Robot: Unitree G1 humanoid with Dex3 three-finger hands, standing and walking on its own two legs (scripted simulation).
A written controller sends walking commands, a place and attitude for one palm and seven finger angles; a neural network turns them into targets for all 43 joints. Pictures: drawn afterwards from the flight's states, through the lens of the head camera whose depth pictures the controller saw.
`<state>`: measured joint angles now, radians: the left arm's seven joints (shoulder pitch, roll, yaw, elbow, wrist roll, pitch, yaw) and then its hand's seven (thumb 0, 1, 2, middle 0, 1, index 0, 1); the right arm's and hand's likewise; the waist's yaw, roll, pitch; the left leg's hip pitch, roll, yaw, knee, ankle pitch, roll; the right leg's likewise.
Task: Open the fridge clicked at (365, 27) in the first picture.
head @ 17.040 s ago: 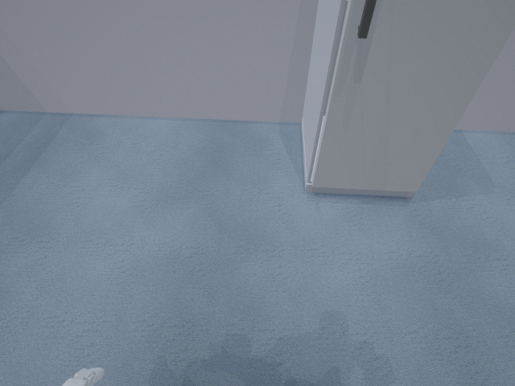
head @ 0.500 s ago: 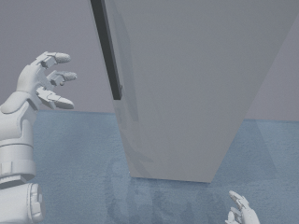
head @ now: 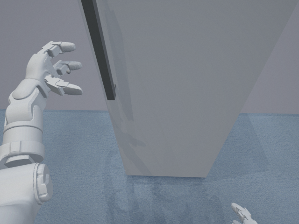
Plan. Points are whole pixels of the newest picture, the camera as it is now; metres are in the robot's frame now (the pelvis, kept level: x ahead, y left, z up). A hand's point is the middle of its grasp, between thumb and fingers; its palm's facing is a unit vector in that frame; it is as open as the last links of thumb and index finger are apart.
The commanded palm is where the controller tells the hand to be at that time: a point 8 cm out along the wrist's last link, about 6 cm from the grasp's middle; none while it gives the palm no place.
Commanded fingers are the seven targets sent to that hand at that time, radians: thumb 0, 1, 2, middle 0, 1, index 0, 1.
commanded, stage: move the hooked fingers beside the handle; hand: left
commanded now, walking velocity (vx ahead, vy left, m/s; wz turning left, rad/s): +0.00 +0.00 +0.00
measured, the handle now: (101, 40) +0.51 +0.15 +0.25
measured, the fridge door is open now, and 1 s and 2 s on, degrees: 0 0 0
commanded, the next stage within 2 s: feel for the door with the fingertips in 1.02 s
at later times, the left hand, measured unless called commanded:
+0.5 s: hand (79, 66) +0.46 +0.21 +0.20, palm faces +0.02 -1.00 +0.00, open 14.0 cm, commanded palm +0.43 +0.27 +0.21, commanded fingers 0.00 -0.50 0.30 -0.30 -1.20 -0.30 -1.20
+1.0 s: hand (80, 67) +0.45 +0.21 +0.21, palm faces +0.02 -1.00 +0.00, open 14.0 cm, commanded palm +0.43 +0.26 +0.21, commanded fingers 0.00 -0.50 0.30 -0.30 -1.20 -0.30 -1.20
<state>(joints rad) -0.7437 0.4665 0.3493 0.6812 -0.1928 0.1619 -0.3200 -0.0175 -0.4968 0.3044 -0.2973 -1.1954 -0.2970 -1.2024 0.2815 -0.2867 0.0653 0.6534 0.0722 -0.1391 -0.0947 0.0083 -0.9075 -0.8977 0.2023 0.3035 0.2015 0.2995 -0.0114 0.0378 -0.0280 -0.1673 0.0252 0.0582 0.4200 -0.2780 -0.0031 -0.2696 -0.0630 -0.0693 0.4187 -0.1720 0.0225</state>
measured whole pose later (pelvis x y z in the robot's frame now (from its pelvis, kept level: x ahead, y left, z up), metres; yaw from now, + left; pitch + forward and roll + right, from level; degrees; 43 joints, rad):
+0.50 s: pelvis +0.00 +0.00 +0.00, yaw -1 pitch +4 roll +0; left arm -0.87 0.51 0.39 0.93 -0.15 0.05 -0.31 -0.02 -0.50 0.30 -0.30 -1.20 -0.30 -1.20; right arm 0.36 -0.30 0.04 0.68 0.06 -0.11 -0.08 0.01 -0.91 -0.90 0.20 0.30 0.20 0.30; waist -0.06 0.03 -0.03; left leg -0.21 0.03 0.08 0.42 -0.28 0.00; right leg -0.32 -0.05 -0.05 0.42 -0.17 0.02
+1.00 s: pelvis +0.00 +0.00 +0.00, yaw +0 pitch +4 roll +0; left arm -0.91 0.47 0.34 0.94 -0.14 0.06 -0.28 -0.02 -0.50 0.30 -0.30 -1.20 -0.30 -1.20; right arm 0.28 -0.28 0.06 0.65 0.06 -0.11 -0.09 0.01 -0.91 -0.90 0.20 0.30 0.20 0.30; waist -0.04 0.03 -0.03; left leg -0.22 0.03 0.06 0.45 -0.29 0.00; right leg -0.32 -0.06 -0.07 0.43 -0.17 0.02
